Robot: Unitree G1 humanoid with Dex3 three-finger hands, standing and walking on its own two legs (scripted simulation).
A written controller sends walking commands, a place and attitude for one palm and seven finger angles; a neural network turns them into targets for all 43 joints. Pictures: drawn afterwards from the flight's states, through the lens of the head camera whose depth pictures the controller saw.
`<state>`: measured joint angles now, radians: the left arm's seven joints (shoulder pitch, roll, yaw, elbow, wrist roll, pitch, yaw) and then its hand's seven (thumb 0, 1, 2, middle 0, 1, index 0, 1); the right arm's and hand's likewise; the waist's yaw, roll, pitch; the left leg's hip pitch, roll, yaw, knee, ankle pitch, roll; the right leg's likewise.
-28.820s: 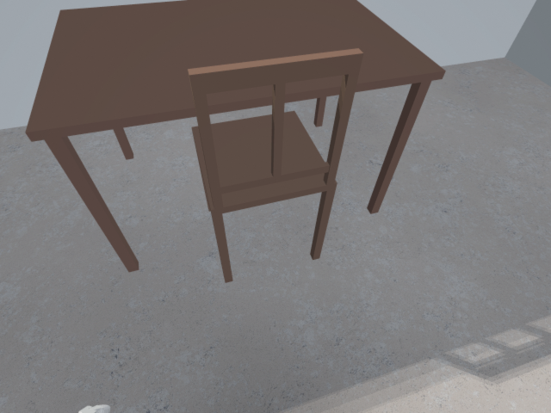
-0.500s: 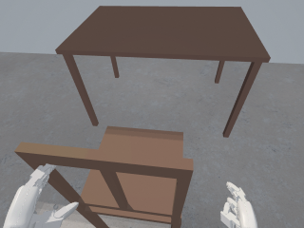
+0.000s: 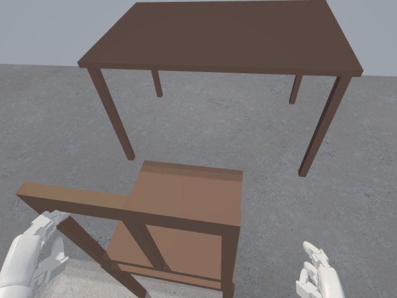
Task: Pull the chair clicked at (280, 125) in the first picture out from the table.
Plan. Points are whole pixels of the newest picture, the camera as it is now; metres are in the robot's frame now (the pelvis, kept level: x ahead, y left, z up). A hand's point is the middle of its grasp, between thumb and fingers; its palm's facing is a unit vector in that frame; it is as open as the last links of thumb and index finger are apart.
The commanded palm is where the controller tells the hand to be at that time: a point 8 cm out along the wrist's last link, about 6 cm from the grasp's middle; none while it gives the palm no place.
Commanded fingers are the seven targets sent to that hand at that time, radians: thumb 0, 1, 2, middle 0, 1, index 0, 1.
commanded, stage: draw the hand back to the body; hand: left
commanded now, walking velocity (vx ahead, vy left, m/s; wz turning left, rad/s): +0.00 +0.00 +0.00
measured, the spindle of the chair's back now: (147, 245) +0.23 +0.17 -0.07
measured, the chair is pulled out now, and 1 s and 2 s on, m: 0.61 0.61 0.61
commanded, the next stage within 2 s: step back with the hand held close in 0.08 s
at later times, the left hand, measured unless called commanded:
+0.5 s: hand (55, 267) +0.13 +0.27 +0.06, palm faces +0.12 -0.83 -0.55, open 6.7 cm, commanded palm +0.10 +0.31 +0.18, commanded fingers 0.00 0.90 0.90 -0.20 -0.30 -0.20 -0.30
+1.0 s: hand out of the picture +0.09 +0.31 +0.14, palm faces +0.44 -0.79 -0.42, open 7.4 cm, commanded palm +0.03 +0.34 +0.18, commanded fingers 0.00 0.90 0.90 -0.20 -0.30 -0.20 -0.30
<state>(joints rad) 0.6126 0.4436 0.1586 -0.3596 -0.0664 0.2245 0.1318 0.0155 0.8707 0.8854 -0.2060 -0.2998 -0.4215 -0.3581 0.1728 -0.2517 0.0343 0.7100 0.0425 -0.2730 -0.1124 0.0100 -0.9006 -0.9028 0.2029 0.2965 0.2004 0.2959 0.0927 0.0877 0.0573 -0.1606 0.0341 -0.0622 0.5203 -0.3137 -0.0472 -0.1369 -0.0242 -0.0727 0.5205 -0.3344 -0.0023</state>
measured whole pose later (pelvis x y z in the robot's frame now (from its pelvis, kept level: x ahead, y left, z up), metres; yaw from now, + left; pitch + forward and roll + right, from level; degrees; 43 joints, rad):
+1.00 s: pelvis -0.12 +0.04 -0.01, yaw -2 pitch -1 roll -2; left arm 0.51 0.36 0.39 -0.43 -0.02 -0.09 0.18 0.01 0.89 0.90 -0.20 -0.30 -0.21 -0.31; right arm 0.21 -0.22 0.00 0.61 0.03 -0.05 -0.10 0.01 -0.90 -0.90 0.20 0.30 0.20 0.30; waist -0.02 0.03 -0.01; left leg -0.37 0.02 -0.02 0.63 -0.24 0.01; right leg -0.39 -0.03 -0.02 0.63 -0.30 0.03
